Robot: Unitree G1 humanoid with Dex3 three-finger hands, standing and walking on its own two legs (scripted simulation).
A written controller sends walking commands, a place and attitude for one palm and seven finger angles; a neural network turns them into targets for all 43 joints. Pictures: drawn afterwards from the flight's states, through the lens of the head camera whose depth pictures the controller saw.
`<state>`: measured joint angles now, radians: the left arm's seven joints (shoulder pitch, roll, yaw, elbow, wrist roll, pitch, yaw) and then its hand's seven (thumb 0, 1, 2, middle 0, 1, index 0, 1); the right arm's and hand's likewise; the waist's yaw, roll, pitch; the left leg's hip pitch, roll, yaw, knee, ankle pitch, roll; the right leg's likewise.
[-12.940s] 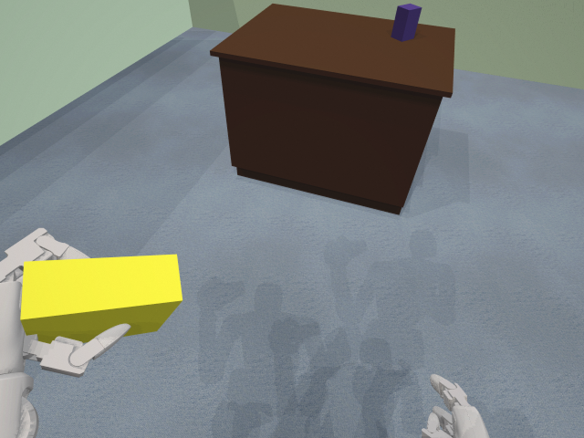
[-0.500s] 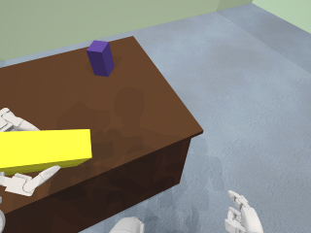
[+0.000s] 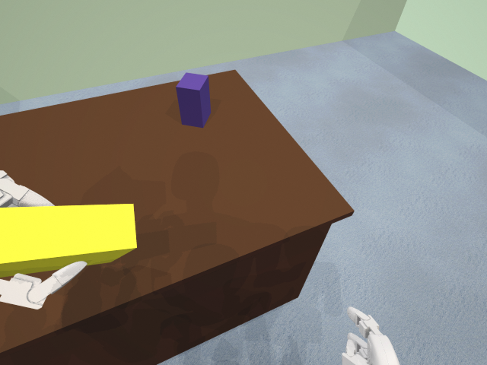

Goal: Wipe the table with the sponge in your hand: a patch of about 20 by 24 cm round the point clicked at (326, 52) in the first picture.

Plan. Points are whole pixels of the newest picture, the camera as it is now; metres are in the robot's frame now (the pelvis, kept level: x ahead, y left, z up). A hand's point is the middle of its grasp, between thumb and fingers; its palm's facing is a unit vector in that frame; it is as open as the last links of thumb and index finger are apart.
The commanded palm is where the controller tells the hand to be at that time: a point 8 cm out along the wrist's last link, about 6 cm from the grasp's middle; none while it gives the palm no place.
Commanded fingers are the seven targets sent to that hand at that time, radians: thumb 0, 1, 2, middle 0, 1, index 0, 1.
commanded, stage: come to a stop and stand still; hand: left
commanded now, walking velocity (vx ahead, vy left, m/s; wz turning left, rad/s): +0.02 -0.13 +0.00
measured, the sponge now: (83, 239) +0.22 +0.21 +0.17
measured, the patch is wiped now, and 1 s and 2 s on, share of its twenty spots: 0.00 0.00 0.00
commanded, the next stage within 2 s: look again from close up in 1.38 s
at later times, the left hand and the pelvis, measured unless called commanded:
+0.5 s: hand (45, 246) +0.21 +0.24 +0.17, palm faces +0.31 -0.84 -0.44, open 9.5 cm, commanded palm +0.15 +0.28 +0.19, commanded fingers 0.00 0.10 1.30 -1.20 -1.60 -1.20 -1.60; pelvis -0.02 +0.01 +0.01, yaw -1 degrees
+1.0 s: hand (12, 244) +0.22 +0.29 +0.16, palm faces +0.35 -0.85 -0.39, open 9.5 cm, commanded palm +0.16 +0.32 +0.19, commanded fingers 0.00 0.10 1.30 -1.20 -1.60 -1.20 -1.60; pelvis -0.01 +0.05 +0.02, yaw -1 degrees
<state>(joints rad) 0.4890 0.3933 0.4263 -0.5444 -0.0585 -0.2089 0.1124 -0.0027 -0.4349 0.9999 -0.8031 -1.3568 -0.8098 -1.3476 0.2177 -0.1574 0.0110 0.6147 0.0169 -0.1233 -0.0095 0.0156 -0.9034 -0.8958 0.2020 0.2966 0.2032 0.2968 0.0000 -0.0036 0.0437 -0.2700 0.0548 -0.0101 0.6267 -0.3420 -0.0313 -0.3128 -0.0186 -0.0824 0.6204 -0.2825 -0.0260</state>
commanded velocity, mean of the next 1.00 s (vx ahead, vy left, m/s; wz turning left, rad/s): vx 0.00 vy -0.02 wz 0.00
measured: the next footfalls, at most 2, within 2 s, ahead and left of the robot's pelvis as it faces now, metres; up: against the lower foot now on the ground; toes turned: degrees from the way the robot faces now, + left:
none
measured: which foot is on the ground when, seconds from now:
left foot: down 0.00-1.00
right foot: down 0.00-1.00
